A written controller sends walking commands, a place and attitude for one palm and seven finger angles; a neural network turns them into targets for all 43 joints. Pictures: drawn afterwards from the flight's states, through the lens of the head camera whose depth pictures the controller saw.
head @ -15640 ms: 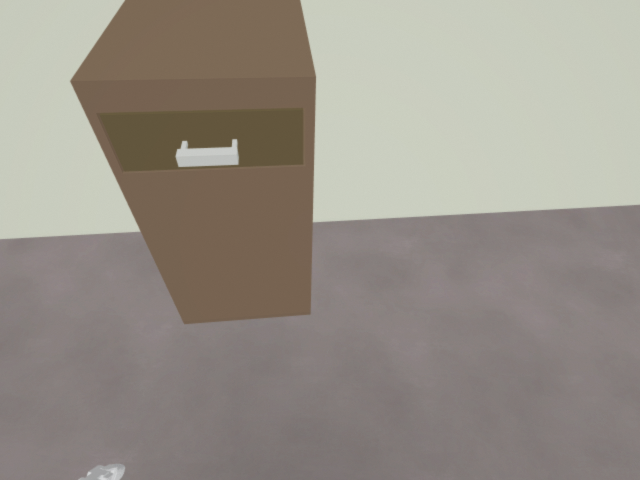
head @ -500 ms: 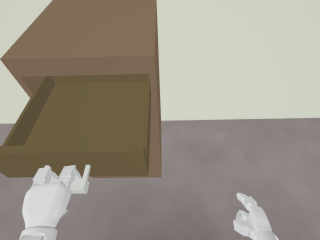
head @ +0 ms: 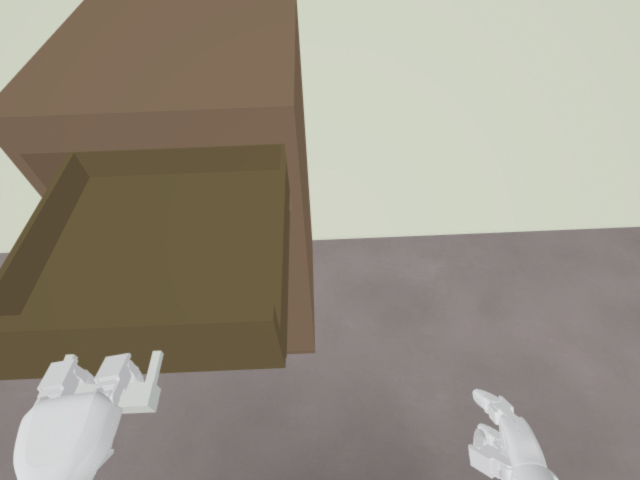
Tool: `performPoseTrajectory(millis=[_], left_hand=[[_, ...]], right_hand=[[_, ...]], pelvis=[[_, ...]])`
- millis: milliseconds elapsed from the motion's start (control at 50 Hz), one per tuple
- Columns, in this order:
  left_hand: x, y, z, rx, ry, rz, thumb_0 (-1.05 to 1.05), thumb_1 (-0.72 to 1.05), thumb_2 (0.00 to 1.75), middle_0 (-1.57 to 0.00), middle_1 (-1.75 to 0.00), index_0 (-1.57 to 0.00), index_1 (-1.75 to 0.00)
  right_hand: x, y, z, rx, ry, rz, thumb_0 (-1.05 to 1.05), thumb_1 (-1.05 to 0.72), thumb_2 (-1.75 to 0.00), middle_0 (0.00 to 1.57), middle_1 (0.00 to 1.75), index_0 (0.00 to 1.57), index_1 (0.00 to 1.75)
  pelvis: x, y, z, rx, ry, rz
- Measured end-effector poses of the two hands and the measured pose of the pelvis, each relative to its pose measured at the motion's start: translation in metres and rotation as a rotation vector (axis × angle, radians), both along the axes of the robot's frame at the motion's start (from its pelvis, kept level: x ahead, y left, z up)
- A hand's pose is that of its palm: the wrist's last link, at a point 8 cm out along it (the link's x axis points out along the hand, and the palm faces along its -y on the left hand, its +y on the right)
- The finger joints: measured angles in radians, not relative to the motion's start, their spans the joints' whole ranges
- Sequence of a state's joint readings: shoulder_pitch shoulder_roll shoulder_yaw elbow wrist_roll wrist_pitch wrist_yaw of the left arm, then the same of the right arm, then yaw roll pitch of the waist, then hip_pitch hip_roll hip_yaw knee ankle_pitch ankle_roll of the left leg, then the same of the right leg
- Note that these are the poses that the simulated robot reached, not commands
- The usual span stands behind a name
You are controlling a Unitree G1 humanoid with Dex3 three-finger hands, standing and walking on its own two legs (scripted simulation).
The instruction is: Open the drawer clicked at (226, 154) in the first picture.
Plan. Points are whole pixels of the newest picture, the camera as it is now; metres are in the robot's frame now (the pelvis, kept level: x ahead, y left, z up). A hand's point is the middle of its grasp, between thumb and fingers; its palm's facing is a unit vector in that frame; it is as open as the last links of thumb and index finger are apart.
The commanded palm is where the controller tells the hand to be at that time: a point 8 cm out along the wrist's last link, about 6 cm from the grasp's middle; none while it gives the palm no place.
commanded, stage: open the thumb to release the handle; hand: left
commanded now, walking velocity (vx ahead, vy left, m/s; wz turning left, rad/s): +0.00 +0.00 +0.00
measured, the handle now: (107, 379) +0.22 +0.27 +0.02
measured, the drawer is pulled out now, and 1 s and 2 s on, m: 0.30 0.30 0.30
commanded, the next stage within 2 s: lift the hand off the handle in 0.54 s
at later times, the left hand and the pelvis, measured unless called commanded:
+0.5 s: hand (100, 433) +0.17 +0.27 +0.01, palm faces -0.01 -0.03 -1.00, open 11.5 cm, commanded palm +0.14 +0.27 +0.05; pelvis -0.01 -0.01 +0.00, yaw +2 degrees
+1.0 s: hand (103, 428) +0.17 +0.27 +0.00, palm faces +0.01 -0.03 -1.00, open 13.8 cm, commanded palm +0.16 +0.27 +0.06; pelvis -0.02 -0.01 +0.00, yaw +3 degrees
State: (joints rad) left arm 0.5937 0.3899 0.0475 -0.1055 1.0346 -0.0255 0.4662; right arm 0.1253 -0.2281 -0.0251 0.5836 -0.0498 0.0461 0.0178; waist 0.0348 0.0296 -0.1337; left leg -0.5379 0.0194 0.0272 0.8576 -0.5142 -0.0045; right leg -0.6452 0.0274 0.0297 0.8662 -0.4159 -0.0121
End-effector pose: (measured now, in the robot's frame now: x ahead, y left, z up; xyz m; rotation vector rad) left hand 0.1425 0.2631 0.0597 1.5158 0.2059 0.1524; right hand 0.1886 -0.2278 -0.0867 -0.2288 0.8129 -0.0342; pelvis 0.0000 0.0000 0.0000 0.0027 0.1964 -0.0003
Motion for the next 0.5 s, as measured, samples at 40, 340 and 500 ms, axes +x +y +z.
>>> performPoseTrajectory(millis=[40, 340, 500], left_hand=[[0.0, 0.0, 0.0, 0.0, 0.0, -0.001, 0.04, 0.66, 0.76, -0.26, -1.29, -0.37, -1.31], [0.005, -0.001, 0.0, 0.024, -0.049, 0.051, 0.01, 0.35, 0.67, -0.35, -1.28, -0.38, -1.29], [0.004, -0.001, 0.002, 0.018, -0.016, 0.04, 0.0, -0.13, 0.46, -0.34, -1.24, -0.35, -1.24]], right_hand=[[-0.001, -0.001, -0.001, -0.001, 0.005, -0.002, 0.01, -0.9, -0.9, 0.2, 0.3, 0.21, 0.3], [0.004, 0.008, -0.011, -0.001, 0.021, 0.014, 0.01, -0.9, -0.9, 0.2, 0.3, 0.21, 0.3], [0.011, 0.01, 0.001, -0.006, -0.02, 0.031, 0.01, -0.9, -0.9, 0.2, 0.3, 0.21, 0.3]], pelvis=[[0.001, 0.0, -0.001, 0.0, 0.004, -0.001], [-0.004, -0.002, -0.001, 0.002, -0.005, 0.027], [-0.009, -0.007, 0.004, 0.005, -0.032, 0.032]])
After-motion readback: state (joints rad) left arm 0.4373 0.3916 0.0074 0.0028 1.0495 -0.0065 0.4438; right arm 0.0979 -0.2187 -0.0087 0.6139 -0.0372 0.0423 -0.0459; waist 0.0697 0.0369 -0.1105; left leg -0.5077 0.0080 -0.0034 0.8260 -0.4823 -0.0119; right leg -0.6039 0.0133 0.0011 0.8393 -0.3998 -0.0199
